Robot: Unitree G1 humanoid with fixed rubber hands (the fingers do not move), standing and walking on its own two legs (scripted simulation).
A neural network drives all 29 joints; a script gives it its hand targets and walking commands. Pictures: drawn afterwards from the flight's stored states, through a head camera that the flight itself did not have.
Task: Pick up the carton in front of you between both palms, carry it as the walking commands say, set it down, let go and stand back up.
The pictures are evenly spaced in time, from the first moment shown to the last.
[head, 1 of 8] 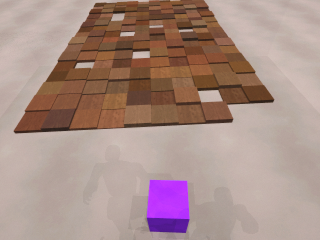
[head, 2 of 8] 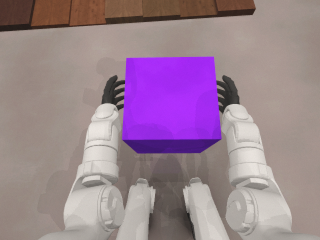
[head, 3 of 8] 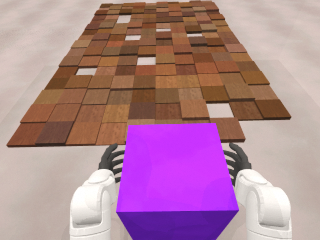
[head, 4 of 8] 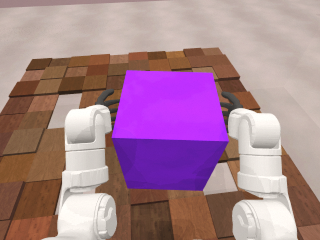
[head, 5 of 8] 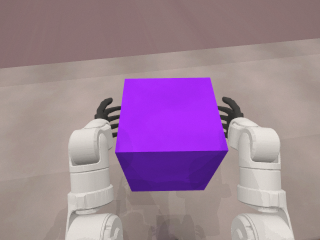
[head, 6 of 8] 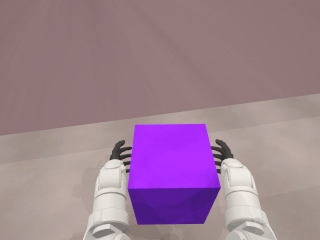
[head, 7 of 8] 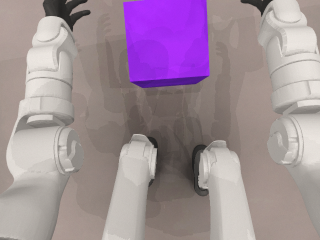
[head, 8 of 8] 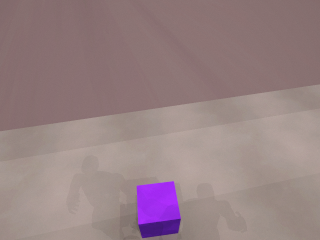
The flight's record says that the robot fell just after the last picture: no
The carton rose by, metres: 0.80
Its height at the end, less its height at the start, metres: +0.00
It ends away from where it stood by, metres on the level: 5.67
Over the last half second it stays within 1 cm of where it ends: yes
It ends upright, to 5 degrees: yes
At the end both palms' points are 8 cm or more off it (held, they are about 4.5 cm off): yes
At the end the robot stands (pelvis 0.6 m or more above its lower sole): yes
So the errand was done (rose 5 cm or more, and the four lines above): yes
